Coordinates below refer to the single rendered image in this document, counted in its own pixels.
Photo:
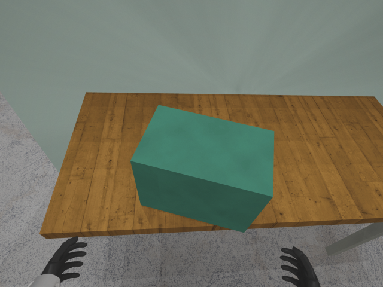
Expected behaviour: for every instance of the table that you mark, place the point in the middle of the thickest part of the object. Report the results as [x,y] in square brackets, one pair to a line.
[327,167]

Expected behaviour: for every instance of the robot left hand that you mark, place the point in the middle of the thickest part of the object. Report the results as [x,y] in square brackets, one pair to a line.
[57,265]

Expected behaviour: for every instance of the carton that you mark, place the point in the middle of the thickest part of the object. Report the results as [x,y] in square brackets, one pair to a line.
[204,168]

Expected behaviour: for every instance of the left robot forearm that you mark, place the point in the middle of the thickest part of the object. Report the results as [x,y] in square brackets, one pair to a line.
[45,280]

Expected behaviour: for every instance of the robot right hand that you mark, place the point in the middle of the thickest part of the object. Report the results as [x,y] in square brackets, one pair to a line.
[304,272]

